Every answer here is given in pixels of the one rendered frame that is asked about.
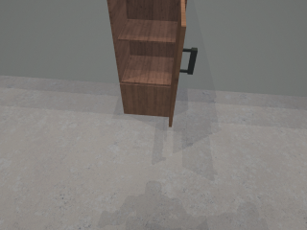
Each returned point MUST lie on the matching handle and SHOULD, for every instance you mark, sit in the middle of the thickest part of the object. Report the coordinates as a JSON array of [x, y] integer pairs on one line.
[[192, 60]]

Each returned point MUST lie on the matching cupboard door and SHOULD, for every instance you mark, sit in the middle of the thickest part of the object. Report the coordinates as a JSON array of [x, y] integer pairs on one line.
[[181, 30]]

